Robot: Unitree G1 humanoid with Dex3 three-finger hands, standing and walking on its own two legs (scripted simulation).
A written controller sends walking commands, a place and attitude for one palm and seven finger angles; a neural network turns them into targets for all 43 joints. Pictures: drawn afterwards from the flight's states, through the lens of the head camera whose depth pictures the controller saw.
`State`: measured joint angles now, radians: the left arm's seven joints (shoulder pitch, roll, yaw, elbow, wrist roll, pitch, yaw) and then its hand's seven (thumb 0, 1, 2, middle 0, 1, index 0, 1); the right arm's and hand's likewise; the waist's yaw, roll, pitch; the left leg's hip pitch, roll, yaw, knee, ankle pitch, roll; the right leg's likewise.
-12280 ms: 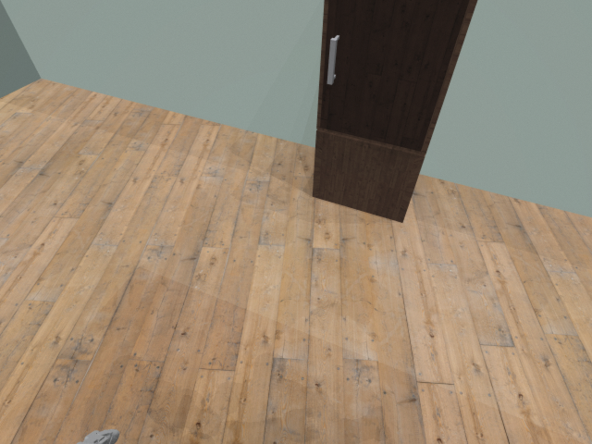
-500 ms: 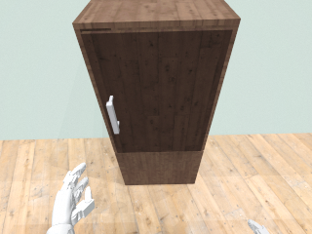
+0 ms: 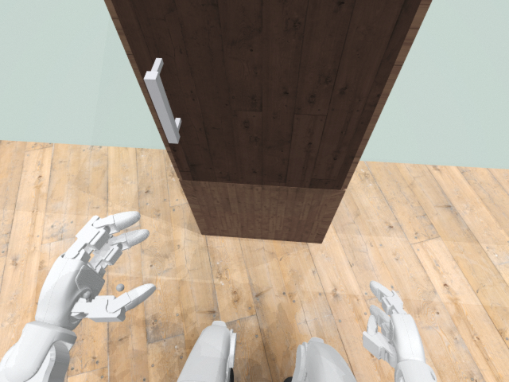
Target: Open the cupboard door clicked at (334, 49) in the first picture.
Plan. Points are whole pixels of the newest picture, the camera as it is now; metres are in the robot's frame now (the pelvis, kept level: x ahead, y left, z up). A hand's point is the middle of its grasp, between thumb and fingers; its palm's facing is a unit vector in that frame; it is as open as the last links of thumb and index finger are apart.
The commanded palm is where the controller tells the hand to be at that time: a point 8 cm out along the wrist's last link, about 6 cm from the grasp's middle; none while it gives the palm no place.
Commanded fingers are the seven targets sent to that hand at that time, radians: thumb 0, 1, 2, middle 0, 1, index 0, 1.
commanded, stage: raise the hand with hooked fingers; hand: left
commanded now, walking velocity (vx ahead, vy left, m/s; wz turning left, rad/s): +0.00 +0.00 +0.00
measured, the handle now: (166, 103) +0.55 +0.22 +0.07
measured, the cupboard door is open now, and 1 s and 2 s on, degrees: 0 0 0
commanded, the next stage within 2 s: move the hooked fingers beside the handle in 1.36 s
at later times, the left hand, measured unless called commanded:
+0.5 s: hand (68, 260) +0.25 +0.27 +0.08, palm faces +0.00 -1.00 -0.06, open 13.3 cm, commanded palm +0.23 +0.33 +0.07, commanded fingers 0.00 -0.50 0.30 -0.30 -1.20 -0.30 -1.20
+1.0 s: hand (44, 223) +0.30 +0.32 +0.08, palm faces -0.01 -1.00 -0.05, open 13.9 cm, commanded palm +0.27 +0.37 +0.08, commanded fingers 0.00 -0.50 0.30 -0.30 -1.20 -0.30 -1.20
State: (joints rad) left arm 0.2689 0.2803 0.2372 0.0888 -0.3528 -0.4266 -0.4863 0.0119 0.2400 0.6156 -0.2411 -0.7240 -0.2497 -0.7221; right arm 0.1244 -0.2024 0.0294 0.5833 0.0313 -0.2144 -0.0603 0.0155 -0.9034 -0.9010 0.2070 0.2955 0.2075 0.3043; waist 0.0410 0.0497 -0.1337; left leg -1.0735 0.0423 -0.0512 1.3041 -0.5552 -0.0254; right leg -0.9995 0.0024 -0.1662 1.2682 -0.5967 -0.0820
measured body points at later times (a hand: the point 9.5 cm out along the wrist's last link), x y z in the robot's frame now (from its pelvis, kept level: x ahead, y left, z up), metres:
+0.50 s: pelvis +0.00 +0.04 +0.02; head +0.08 +0.06 +0.47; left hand +0.25 +0.32 +0.08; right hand +0.17 -0.22 -0.05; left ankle +0.04 +0.13 -0.62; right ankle +0.01 -0.07 -0.62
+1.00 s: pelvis +0.00 +0.06 +0.03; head +0.09 +0.07 +0.47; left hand +0.30 +0.38 +0.08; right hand +0.15 -0.21 -0.05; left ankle +0.04 +0.13 -0.62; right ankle +0.01 -0.07 -0.62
